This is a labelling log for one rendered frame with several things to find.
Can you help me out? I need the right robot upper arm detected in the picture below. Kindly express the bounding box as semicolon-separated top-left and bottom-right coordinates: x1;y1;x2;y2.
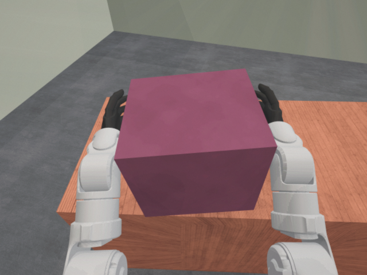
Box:
267;242;337;275

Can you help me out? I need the right robot hand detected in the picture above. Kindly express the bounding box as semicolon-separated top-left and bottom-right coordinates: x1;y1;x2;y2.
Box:
254;84;283;124

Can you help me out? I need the left robot upper arm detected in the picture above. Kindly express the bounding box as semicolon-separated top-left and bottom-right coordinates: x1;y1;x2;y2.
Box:
64;250;127;275

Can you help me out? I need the left robot forearm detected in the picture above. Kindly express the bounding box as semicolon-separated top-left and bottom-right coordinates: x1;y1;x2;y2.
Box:
63;128;122;275

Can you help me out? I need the right robot forearm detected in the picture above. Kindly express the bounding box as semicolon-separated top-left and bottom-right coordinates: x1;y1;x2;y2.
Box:
268;121;338;275

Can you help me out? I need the pedestal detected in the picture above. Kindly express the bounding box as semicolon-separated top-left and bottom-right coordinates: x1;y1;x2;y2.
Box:
56;97;367;275

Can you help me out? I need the carton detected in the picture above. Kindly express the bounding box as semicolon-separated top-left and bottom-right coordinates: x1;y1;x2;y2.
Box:
114;69;277;217

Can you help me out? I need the left robot hand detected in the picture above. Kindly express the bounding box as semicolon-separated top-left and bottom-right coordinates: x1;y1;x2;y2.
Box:
101;89;128;131

